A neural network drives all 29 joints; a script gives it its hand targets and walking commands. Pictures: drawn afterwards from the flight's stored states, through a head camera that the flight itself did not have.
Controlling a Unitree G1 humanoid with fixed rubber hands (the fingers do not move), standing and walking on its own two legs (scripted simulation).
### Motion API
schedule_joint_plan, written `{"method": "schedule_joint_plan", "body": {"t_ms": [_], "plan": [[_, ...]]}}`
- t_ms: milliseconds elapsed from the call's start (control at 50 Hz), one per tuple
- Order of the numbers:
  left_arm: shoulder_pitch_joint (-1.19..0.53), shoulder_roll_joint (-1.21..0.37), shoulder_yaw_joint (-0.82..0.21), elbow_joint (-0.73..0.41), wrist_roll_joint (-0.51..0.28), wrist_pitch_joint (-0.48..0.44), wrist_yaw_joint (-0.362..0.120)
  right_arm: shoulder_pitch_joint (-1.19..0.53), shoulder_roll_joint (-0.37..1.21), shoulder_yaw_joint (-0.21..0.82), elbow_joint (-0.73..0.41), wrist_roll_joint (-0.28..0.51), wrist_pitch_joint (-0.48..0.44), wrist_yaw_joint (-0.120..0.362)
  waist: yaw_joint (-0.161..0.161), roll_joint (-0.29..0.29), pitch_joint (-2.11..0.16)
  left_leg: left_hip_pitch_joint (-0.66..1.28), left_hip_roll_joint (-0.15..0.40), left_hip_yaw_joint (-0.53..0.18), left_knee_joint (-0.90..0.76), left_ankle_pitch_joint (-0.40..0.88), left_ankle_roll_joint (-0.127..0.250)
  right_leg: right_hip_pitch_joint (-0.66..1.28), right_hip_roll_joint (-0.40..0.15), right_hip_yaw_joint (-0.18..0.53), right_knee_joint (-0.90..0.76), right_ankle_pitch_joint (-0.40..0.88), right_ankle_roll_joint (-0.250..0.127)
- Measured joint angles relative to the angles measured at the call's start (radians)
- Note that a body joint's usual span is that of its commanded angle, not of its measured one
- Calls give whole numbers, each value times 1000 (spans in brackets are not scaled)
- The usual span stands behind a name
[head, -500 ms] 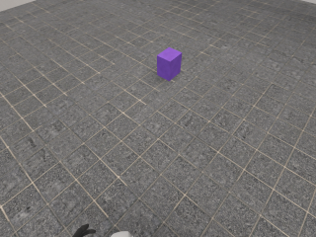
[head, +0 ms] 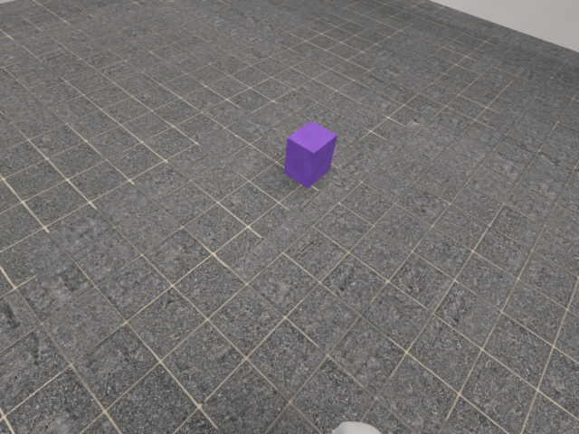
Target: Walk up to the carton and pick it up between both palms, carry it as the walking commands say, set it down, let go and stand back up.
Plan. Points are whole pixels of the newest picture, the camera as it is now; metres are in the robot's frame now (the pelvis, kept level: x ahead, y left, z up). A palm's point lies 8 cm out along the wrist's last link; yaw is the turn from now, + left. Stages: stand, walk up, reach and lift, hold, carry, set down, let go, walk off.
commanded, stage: walk up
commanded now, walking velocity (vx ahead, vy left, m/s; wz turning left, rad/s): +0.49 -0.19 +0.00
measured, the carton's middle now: (309, 154) +1.39 -0.11 -0.66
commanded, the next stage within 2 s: none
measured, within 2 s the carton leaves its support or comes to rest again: neither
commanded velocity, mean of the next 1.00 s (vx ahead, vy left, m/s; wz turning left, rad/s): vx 0.50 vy -0.02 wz -0.02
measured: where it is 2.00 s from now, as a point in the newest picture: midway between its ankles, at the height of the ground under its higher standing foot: (305, 256)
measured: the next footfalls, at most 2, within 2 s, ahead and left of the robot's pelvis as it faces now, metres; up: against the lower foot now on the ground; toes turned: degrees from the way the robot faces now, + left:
right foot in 0.32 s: +0.30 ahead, -0.21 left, +0.00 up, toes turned -9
left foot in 0.86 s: +0.58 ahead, +0.08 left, +0.00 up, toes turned +8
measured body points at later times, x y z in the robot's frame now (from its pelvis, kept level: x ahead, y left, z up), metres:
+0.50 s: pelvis +0.24 -0.10 +0.01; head +0.26 -0.13 +0.46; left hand +0.26 +0.13 -0.13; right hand +0.28 -0.36 -0.15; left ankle +0.19 +0.03 -0.64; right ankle +0.26 -0.21 -0.73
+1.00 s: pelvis +0.50 -0.03 +0.00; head +0.52 +0.00 +0.45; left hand +0.48 +0.21 -0.17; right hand +0.57 -0.27 -0.14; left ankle +0.54 +0.07 -0.73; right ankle +0.41 -0.18 -0.64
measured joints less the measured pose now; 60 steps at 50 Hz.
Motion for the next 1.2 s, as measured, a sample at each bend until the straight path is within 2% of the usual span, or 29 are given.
{"method": "schedule_joint_plan", "body": {"t_ms": [60, 140, 240, 300, 320, 340, 380, 420, 460, 540, 640, 720, 800, 840, 880, 920, 980, 1060, 1140, 1200], "plan": [[-80, 14, 3, -39, 7, 19, -14, 106, -10, -6, 34, 4, 7, -2, -26, 2, -13, 87, 2, -6, -74, -2, -15, -78, -38, -4, -83, 94, 16], [-160, 15, 3, -70, 8, 37, -36, 214, -24, -10, 61, 6, 10, -2, -57, 19, -18, 186, 16, -12, -164, -8, -46, -117, -71, -15, -295, 185, 44], [-212, 10, -2, -86, 2, 32, -54, 287, -24, -19, 72, 3, 14, 2, -87, 35, -14, 272, 47, -15, -215, -50, -100, -71, -67, -63, -562, 205, 57], [-214, 5, -9, -86, 2, 12, -51, 308, -29, -21, 75, 1, 15, 7, -89, 42, -19, 295, 70, -13, -166, -124, -134, 2, -54, -116, -662, 179, 49], [-215, 1, -10, -82, 6, -1, -44, 310, -31, -20, 78, 1, 18, 9, -82, 49, -18, 277, 84, -19, -90, -177, -124, 20, -44, -128, -674, 207, 28], [-220, -13, -9, -74, 13, -14, -33, 294, -38, -18, 83, 1, 24, 10, -72, 73, -6, 231, 101, -45, 45, -217, -93, 15, -29, -142, -630, 201, 2], [-203, -33, -17, -67, 17, -29, -19, 245, -46, -16, 75, -2, 33, 11, -54, 86, 10, 106, 71, -96, 361, -246, -52, 40, -22, -152, -598, 117, -28], [-161, -45, -26, -56, 19, -37, -10, 191, -58, -20, 52, -5, 31, 13, -25, 85, 9, -6, 35, -90, 563, -176, -38, 92, -23, -149, -648, 102, -30], [-108, -55, -32, -32, 17, -44, -3, 126, -77, -30, 21, -5, 31, 16, 1, 97, 9, -90, 26, -73, 624, -93, -39, 156, -15, -155, -717, 127, -26], [24, -54, -29, 24, 17, -47, 7, -3, -97, -41, -38, -7, 49, 26, 48, 97, -3, -192, 38, -54, 549, 2, -52, 260, 6, -136, -820, 132, -23], [152, -56, -31, 73, 13, -45, 11, -121, -89, -36, -80, 5, 72, 41, 83, 85, 0, -249, 47, -63, 347, 105, -72, 380, 15, -125, -913, 108, -7], [202, -62, -29, 90, 11, -46, 15, -176, -72, -23, -87, 15, 72, 53, 111, 72, 12, -245, 41, -55, 162, 144, -74, 461, 1, -125, -960, 73, 20], [216, -61, -29, 101, 6, -38, 18, -202, -49, -8, -88, 15, 58, 57, 123, 53, 13, -206, 23, -21, 30, 112, -58, 511, -28, -130, -951, 0, 63], [225, -62, -35, 107, -1, -35, 18, -204, -38, 2, -90, 6, 37, 54, 113, 48, 5, -154, 19, 3, -34, 86, -43, 494, -45, -131, -853, -80, 73], [203, -62, -38, 115, -7, -24, 16, -197, -24, -5, -85, -10, 7, 40, 78, 42, 4, -168, 8, 2, 32, 91, -3, 379, -55, -91, -551, -161, 37], [142, -50, -31, 93, -8, -17, 14, -163, -12, -2, -65, -11, -4, 27, 55, 32, 17, -152, 1, 4, 77, 39, 18, 239, -31, -23, -248, -146, 10], [47, -10, -17, 39, -1, -13, 12, -71, -1, 3, -15, -4, -1, 14, 19, 14, 14, -64, -4, 7, 23, 15, 3, 72, -16, -8, -49, -63, 2], [-75, 38, 1, -20, 11, 14, 0, 76, -7, -5, 33, 0, 5, 3, -30, -2, -2, 63, -11, 2, -70, 4, 0, -66, -38, -15, -63, 69, 15], [-167, 42, 5, -60, 15, 41, -24, 201, -26, -10, 59, 4, 9, -1, -59, 10, -15, 173, -5, -1, -158, -8, -18, -134, -65, -20, -209, 192, 40], [-214, 33, 1, -77, 13, 44, -39, 260, -28, -10, 71, 5, 7, -3, -75, 20, -13, 244, 5, -3, -215, -20, -40, -132, -73, -34, -378, 249, 53]]}}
